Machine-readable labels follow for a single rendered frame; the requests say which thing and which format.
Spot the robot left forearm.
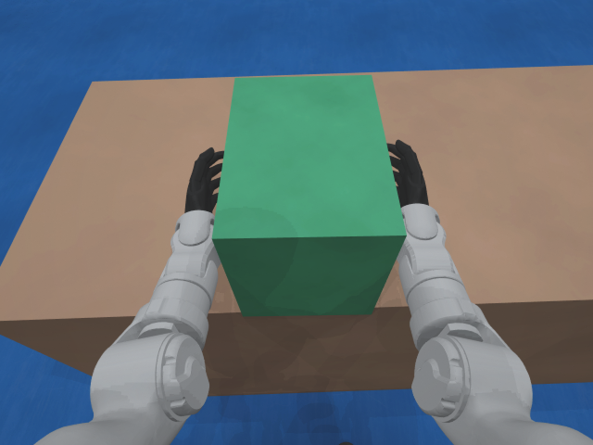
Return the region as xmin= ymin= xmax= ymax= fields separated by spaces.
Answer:
xmin=90 ymin=210 xmax=221 ymax=409

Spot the robot right forearm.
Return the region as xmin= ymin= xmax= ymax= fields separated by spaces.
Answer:
xmin=397 ymin=203 xmax=533 ymax=408

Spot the left robot upper arm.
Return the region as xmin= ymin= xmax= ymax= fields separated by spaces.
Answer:
xmin=34 ymin=332 xmax=209 ymax=445

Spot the pedestal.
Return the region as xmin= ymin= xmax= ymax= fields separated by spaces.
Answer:
xmin=0 ymin=65 xmax=593 ymax=396

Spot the right robot upper arm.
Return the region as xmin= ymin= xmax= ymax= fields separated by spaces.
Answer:
xmin=411 ymin=335 xmax=593 ymax=445

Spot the right robot hand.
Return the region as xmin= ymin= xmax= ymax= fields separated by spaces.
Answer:
xmin=386 ymin=140 xmax=429 ymax=208

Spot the carton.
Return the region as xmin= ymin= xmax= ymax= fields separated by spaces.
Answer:
xmin=212 ymin=75 xmax=407 ymax=316

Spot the left robot hand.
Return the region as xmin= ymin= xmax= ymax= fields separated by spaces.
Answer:
xmin=184 ymin=147 xmax=224 ymax=213

